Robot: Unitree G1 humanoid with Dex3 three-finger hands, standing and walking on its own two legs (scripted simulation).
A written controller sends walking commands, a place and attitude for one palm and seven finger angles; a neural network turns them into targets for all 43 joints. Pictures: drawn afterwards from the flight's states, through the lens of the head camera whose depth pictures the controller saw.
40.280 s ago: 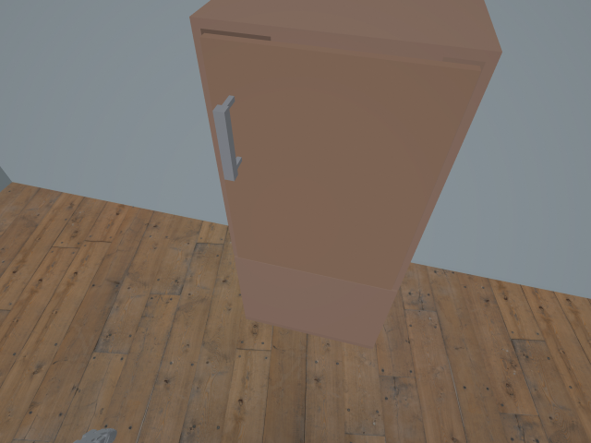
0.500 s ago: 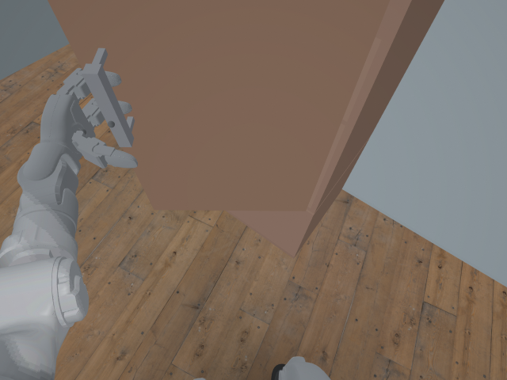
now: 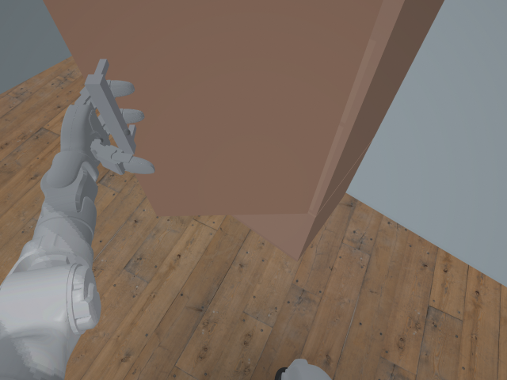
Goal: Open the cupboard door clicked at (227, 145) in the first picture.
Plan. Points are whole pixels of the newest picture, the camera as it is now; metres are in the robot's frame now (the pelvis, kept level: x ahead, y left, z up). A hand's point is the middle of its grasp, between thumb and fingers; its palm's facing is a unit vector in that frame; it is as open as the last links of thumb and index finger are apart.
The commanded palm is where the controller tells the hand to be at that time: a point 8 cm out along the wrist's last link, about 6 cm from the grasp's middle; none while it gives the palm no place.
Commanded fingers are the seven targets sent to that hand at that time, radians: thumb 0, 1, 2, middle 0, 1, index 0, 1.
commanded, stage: slide the fingers in behind the handle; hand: left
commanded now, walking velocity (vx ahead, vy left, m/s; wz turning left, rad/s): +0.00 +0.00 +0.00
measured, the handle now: (116, 110) +0.52 +0.20 +0.11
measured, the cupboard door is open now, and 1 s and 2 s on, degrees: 39 40 74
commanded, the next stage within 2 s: close the thumb around the handle in 0.26 s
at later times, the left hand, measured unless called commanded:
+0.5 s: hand (125, 131) +0.47 +0.18 +0.11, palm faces -0.04 -1.00 -0.01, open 13.6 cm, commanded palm +0.45 +0.22 +0.11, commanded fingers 0.00 -0.05 0.49 -0.33 -1.25 -0.33 -1.25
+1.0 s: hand (126, 130) +0.47 +0.18 +0.11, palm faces -0.06 -1.00 -0.01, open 5.6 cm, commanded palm +0.45 +0.23 +0.11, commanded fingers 0.00 0.90 0.90 -0.40 -1.35 -0.40 -1.35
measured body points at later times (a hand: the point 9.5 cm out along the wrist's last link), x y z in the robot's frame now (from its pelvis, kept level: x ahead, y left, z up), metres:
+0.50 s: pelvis -0.01 +0.00 +0.00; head +0.08 +0.00 +0.44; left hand +0.46 +0.23 +0.12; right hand +0.04 -0.26 -0.12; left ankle -0.04 +0.11 -0.71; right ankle +0.04 -0.11 -0.71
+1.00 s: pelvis -0.01 +0.00 +0.00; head +0.08 +0.00 +0.44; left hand +0.47 +0.23 +0.11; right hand +0.02 -0.27 -0.12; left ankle -0.04 +0.11 -0.71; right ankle +0.04 -0.11 -0.71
